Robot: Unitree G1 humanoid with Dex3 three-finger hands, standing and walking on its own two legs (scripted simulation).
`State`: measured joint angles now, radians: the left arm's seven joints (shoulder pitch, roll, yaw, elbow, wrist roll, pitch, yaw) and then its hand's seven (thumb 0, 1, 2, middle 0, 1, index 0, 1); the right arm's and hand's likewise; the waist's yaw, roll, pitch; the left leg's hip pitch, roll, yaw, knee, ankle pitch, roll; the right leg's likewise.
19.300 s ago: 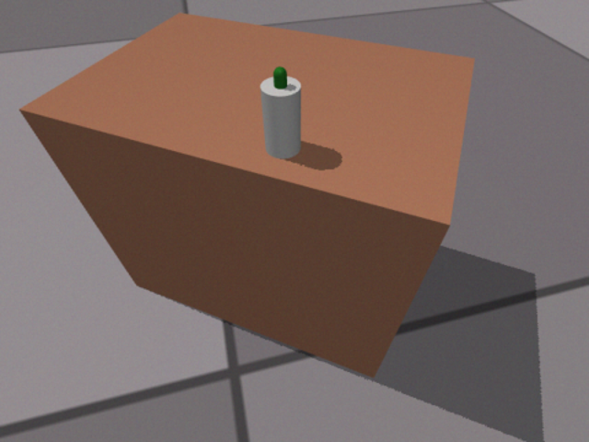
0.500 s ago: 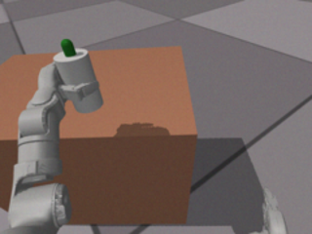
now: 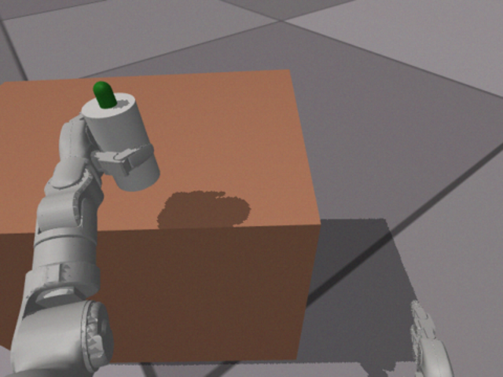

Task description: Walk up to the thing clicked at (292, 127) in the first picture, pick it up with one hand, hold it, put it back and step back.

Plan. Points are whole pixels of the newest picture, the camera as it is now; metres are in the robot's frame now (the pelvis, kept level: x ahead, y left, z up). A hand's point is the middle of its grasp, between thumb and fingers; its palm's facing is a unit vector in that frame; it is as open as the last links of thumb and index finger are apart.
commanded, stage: crouch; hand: left
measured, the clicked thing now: (121, 135) +0.42 +0.21 +0.22
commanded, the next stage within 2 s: lower in 0.16 s
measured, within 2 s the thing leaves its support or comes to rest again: rests again in 1.00 s
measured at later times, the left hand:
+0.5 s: hand (127, 157) +0.43 +0.22 +0.16, palm faces +0.25 -0.97 -0.01, open 10.4 cm
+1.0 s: hand (134, 178) +0.43 +0.23 +0.12, palm faces +0.23 -0.97 -0.02, open 10.4 cm
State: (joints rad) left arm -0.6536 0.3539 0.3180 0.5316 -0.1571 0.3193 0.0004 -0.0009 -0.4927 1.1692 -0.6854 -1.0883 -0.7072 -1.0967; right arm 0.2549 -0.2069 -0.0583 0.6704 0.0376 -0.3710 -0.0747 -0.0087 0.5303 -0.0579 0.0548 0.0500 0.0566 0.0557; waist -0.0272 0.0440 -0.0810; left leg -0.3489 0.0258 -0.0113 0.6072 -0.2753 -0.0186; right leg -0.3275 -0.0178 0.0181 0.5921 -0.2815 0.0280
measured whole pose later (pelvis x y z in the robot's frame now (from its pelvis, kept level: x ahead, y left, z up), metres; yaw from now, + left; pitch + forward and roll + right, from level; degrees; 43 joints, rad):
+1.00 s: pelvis +0.00 +0.00 +0.00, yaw +0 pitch +5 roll -1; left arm -0.61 0.40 0.33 0.85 -0.14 -0.08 -0.05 0.00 -0.50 1.17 -0.70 -1.08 -0.72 -1.08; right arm 0.22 -0.20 -0.04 0.59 0.03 -0.18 -0.06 -0.01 0.50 -0.06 0.06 0.05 0.06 0.06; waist -0.08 0.01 -0.08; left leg -0.46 0.04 -0.02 0.65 -0.29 -0.02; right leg -0.43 -0.01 0.01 0.62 -0.28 0.03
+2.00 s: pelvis +0.01 +0.00 -0.02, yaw +0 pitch +7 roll -1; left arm -0.58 0.41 0.36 0.76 -0.15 -0.11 -0.06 -0.01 -0.51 0.27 -0.41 -0.36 -0.42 -0.36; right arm 0.31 -0.21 -0.04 0.38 0.04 -0.07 -0.06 -0.01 0.51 -0.06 0.06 0.05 0.06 0.06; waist -0.06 0.00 -0.09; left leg -0.53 0.03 -0.01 0.76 -0.36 -0.01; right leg -0.50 -0.01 0.02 0.73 -0.36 0.03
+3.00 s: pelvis +0.04 +0.00 +0.00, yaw +0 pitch +2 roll -1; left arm -0.01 0.46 0.43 -0.04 -0.06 -0.10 -0.02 -0.01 -0.55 0.02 -0.07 -0.04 -0.06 -0.04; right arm 0.29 -0.22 -0.12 0.55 0.05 -0.11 0.00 -0.01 0.51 -0.06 0.06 0.05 0.06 0.06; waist 0.04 0.07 -0.06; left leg -0.30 0.02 -0.01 0.58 -0.32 -0.02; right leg -0.27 -0.02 0.01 0.55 -0.31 0.03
